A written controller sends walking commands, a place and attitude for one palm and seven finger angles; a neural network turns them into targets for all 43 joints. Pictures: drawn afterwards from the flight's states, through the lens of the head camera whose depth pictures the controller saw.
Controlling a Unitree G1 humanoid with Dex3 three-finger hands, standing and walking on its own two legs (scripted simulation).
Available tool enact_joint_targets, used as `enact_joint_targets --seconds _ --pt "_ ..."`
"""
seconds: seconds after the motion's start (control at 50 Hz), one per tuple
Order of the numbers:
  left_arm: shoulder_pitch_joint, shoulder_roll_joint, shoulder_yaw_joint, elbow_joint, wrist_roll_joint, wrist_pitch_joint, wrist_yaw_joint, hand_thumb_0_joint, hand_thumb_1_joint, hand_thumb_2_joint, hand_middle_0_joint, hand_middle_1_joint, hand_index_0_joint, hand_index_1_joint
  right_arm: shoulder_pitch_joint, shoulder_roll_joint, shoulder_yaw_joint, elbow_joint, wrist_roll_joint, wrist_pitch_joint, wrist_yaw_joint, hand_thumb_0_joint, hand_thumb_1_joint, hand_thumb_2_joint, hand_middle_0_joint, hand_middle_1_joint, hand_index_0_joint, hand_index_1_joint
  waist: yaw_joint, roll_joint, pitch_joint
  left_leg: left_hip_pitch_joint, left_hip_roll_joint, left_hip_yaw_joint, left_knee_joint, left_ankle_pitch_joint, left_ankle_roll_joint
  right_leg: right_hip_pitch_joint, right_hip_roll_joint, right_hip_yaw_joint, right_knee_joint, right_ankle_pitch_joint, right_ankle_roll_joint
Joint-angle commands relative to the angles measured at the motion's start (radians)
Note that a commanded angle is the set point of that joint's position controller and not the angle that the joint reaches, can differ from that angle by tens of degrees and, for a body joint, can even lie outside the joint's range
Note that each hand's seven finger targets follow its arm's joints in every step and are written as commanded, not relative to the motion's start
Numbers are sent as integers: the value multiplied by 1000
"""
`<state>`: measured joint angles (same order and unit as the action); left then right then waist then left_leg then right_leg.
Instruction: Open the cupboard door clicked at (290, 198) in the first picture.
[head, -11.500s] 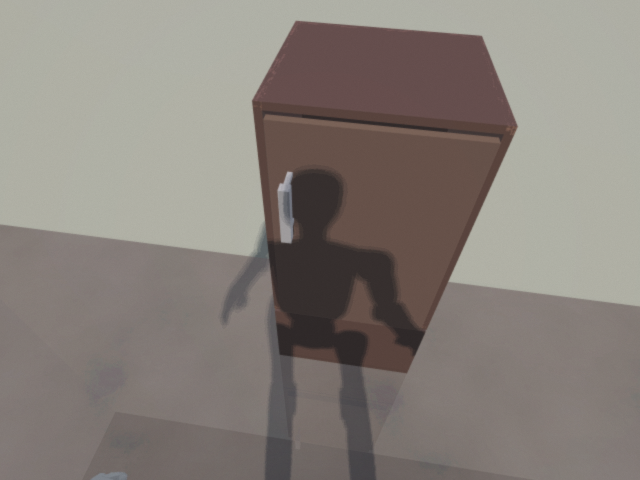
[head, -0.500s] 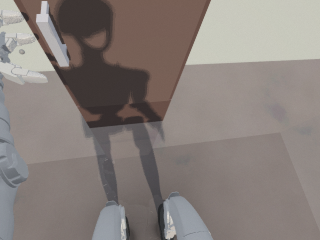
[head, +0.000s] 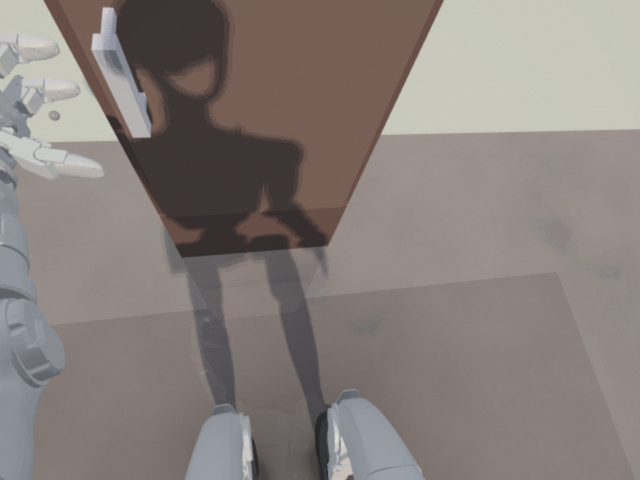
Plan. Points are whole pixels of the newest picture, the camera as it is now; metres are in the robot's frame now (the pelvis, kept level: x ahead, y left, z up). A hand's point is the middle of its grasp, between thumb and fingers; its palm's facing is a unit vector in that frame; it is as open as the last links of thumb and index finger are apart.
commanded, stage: move the hooked fingers beside the handle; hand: left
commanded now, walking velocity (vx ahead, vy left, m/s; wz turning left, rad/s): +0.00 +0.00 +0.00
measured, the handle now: (126, 78) +0.57 +0.18 +0.06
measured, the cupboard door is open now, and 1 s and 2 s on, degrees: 0 0 0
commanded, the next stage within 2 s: slide the fingers in behind the handle in 0.14 s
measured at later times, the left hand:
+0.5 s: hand (81, 114) +0.52 +0.22 +0.06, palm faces +0.03 -1.00 -0.02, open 14.0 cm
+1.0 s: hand (114, 114) +0.52 +0.19 +0.06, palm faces +0.03 -1.00 -0.02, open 14.0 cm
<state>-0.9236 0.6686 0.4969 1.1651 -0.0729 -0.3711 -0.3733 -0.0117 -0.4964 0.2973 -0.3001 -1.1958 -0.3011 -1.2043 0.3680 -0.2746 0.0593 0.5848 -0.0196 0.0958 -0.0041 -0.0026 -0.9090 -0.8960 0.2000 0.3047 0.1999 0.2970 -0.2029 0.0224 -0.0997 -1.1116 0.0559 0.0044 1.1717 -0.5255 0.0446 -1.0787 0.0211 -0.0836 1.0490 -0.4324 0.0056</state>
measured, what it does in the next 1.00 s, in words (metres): stands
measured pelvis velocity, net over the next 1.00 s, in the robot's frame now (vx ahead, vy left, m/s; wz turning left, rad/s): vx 0.00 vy -0.01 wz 0.01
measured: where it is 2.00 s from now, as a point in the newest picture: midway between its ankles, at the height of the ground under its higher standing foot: outside the picture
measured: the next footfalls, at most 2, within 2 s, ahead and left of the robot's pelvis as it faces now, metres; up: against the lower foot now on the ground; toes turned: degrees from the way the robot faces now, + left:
none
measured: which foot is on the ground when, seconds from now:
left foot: down 0.00-1.00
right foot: down 0.00-1.00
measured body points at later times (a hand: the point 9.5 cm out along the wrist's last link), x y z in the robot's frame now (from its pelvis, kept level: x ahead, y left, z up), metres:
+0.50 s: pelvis +0.00 +0.00 +0.00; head +0.16 +0.03 +0.42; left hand +0.51 +0.28 +0.06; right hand +0.00 -0.27 -0.10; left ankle +0.00 +0.08 -0.65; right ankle +0.03 -0.13 -0.65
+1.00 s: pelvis +0.00 -0.01 +0.00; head +0.16 +0.02 +0.42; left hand +0.51 +0.25 +0.06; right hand +0.01 -0.27 -0.11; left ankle +0.00 +0.08 -0.65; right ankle +0.03 -0.13 -0.65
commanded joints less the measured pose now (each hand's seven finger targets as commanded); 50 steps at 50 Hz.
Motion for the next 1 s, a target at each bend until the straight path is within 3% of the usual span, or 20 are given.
enact_joint_targets --seconds 0.0,0.06,0.12,0.2,0.22,0.26,0.3,0.36,0.4,0.42,0.54,0.6,0.64,0.68,0.72,0.76,0.82,0.86,0.88,0.98 --pt "-392 234 2 -255 -35 -85 11 0 -500 300 -300 -1200 -300 -1200 209 -197 -75 -17 -4 3 -2 0 -900 -900 200 300 200 300 7 254 -570 596 8 -109 -130 669 -47 153 39 20 -81 313 -27" --pt "-395 232 -3 -176 -32 -59 17 0 -500 300 -300 -1200 -300 -1200 201 -202 -71 -16 0 6 -6 0 -900 -900 200 300 200 300 -8 168 -481 478 -3 -95 -145 512 -30 176 38 23 -95 265 -23" --pt "-443 259 4 -205 -18 -77 28 0 -500 300 -300 -1200 -300 -1200 200 -200 -68 -13 -5 1 -12 0 -900 -900 200 300 200 300 -7 212 -503 502 -5 -99 -141 529 -34 166 34 25 -86 270 -28" --pt "-434 196 -23 -206 -29 -100 29 0 -500 300 -300 -1200 -300 -1200 203 -195 -72 -6 -10 -3 -7 0 -900 -900 200 300 200 300 -8 229 -539 566 2 -113 -134 589 -48 129 36 19 -82 266 -29" --pt "-424 215 -11 -177 -29 -96 28 0 -500 300 -300 -1200 -300 -1200 202 -198 -71 -4 -7 -2 -7 0 -900 -900 200 300 200 300 -7 205 -522 537 0 -111 -135 557 -45 138 37 19 -82 257 -29" --pt "-429 187 -34 -145 -26 -81 31 0 -500 300 -300 -1200 -300 -1200 198 -197 -68 -8 -5 -2 -8 0 -900 -900 200 300 200 300 -17 169 -477 472 -7 -101 -142 485 -32 153 35 23 -88 240 -27" --pt "-426 196 -26 -169 -21 -83 37 0 -500 300 -300 -1200 -300 -1200 202 -198 -70 -12 -8 -3 -8 0 -900 -900 200 300 200 300 -4 214 -521 511 -7 -103 -142 515 -37 147 32 23 -84 248 -29" --pt "-438 207 -17 -182 -19 -83 53 0 -500 300 -300 -1200 -300 -1200 200 -193 -69 -16 -8 -3 -5 0 -900 -900 200 300 200 300 -8 171 -527 463 -12 -91 -136 490 -26 196 34 33 -85 273 -25" --pt "-434 214 -7 -210 -17 -95 61 0 -500 300 -300 -1200 -300 -1200 205 -191 -70 -18 -10 -4 -3 0 -900 -900 200 300 200 300 4 211 -557 494 -12 -91 -134 525 -32 196 33 32 -79 289 -27" --pt "-430 223 0 -221 -15 -99 66 0 -500 300 -300 -1200 -300 -1200 204 -192 -71 -18 -10 -2 -3 0 -900 -900 200 300 200 300 6 199 -564 498 -10 -91 -132 537 -33 202 33 31 -76 297 -27" --pt "-417 191 -17 -198 -10 -92 85 0 -500 300 -300 -1200 -300 -1200 202 -186 -71 -16 -8 -1 0 0 -900 -900 200 300 200 300 1 186 -522 464 -13 -81 -139 497 -28 216 34 35 -85 294 -26" --pt "-428 164 -35 -238 -12 -102 92 0 -500 300 -300 -1200 -300 -1200 205 -184 -75 -17 -9 -2 1 0 -900 -900 200 300 200 300 2 196 -566 498 -13 -84 -139 526 -30 221 35 35 -80 311 -27" --pt "-421 120 -57 -213 -15 -98 100 0 -500 300 -300 -1200 -300 -1200 203 -180 -76 -10 -11 -4 5 0 -900 -900 200 300 200 300 -6 188 -526 494 -12 -83 -141 508 -30 199 35 31 -89 294 -25" --pt "-414 136 -42 -175 -15 -93 108 0 -500 300 -300 -1200 -300 -1200 207 -183 -74 -10 -10 -4 3 0 -900 -900 200 300 200 300 -12 143 -500 438 -18 -74 -138 471 -20 223 37 40 -92 297 -25" --pt "-440 165 -30 -192 -6 -95 114 0 -500 300 -300 -1200 -300 -1200 203 -182 -72 -14 -10 -6 3 0 -900 -900 200 300 200 300 -2 164 -508 410 -23 -66 -141 439 -19 247 31 48 -90 290 -23" --pt "-426 152 -38 -182 -2 -99 120 0 -500 300 -300 -1200 -300 -1200 199 -180 -72 -16 -10 -10 3 0 -900 -900 200 300 200 300 -7 141 -505 400 -23 -64 -140 426 -17 248 31 48 -91 285 -23" --pt "-440 120 -56 -208 -4 -119 122 0 -500 300 -300 -1200 -300 -1200 199 -175 -75 -15 -12 -14 6 0 -900 -900 200 300 200 300 -2 187 -534 449 -22 -68 -135 463 -24 231 31 46 -83 299 -26" --pt "-446 89 -73 -207 -11 -118 127 0 -500 300 -300 -1200 -300 -1200 198 -175 -77 -12 -13 -16 9 0 -900 -900 200 300 200 300 -12 158 -535 445 -22 -70 -136 462 -22 237 32 44 -85 302 -23" --pt "-431 108 -51 -210 -14 -121 129 0 -500 300 -300 -1200 -300 -1200 204 -176 -78 -14 -14 -16 9 0 -900 -900 200 300 200 300 -1 162 -550 450 -23 -69 -130 479 -21 245 33 44 -78 317 -27" --pt "-433 115 -47 -201 -5 -109 142 0 -500 300 -300 -1200 -300 -1200 202 -175 -76 -21 -12 -17 8 0 -900 -900 200 300 200 300 -2 137 -527 402 -28 -58 -131 441 -14 267 32 53 -82 317 -24"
